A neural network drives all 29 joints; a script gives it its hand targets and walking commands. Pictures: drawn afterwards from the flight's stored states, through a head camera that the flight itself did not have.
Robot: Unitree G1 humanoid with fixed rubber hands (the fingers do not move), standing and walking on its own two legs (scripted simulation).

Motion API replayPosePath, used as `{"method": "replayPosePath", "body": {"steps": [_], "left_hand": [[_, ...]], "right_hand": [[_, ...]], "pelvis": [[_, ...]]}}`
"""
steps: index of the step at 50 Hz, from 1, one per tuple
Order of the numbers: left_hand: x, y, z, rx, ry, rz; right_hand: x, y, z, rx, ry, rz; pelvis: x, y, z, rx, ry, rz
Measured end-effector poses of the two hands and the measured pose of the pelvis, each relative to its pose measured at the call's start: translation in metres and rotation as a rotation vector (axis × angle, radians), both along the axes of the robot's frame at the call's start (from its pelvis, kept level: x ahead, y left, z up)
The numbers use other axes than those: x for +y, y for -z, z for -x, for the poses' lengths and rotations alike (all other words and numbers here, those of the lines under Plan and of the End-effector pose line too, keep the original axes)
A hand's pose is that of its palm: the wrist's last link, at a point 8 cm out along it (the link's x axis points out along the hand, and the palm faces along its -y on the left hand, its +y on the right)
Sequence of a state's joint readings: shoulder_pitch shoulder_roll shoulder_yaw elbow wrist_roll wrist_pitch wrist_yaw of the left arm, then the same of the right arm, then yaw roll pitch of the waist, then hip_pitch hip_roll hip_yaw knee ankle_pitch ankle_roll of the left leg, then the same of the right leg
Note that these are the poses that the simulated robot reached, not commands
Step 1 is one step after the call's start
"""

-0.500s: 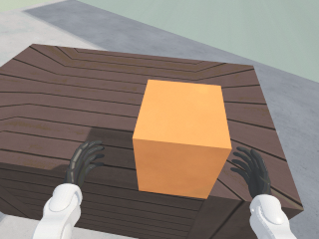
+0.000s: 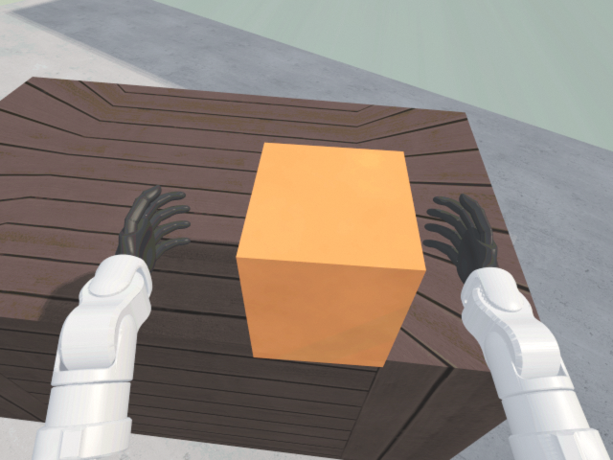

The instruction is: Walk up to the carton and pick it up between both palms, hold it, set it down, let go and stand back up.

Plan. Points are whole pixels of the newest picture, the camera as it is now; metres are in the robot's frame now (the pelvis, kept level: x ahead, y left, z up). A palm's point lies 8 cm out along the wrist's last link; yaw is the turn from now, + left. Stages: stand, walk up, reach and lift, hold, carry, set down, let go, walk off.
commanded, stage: reach and lift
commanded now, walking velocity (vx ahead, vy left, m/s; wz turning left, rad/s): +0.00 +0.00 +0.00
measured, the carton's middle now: (325, 258) +0.40 -0.01 +0.04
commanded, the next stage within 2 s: none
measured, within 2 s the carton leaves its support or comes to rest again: neither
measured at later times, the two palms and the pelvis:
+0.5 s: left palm (137, 178) +0.39 +0.22 +0.19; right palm (474, 186) +0.40 -0.18 +0.18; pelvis +0.00 +0.00 +0.00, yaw +0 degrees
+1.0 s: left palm (147, 163) +0.42 +0.22 +0.18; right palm (453, 172) +0.43 -0.16 +0.18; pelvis +0.00 +0.00 +0.00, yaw +1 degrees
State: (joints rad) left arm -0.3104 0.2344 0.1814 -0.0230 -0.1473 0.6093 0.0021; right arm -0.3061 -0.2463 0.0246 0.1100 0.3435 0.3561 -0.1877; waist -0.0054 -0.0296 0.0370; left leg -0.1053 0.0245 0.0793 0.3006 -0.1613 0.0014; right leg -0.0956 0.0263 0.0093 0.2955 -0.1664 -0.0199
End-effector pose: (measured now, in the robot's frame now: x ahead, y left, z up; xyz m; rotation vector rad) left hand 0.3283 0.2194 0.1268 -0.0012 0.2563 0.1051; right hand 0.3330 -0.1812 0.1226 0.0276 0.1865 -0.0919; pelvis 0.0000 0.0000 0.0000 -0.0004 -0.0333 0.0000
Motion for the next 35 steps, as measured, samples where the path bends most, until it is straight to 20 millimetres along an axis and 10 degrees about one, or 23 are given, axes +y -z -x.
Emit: {"method": "replayPosePath", "body": {"steps": [35], "left_hand": [[0.004, -0.078, -0.083, -0.025, -0.003, -0.026]], "right_hand": [[0.003, -0.078, -0.088, 0.034, -0.011, 0.0]], "pelvis": [[0.002, 0.001, 0.0, 0.067, -0.015, 0.011]]}}
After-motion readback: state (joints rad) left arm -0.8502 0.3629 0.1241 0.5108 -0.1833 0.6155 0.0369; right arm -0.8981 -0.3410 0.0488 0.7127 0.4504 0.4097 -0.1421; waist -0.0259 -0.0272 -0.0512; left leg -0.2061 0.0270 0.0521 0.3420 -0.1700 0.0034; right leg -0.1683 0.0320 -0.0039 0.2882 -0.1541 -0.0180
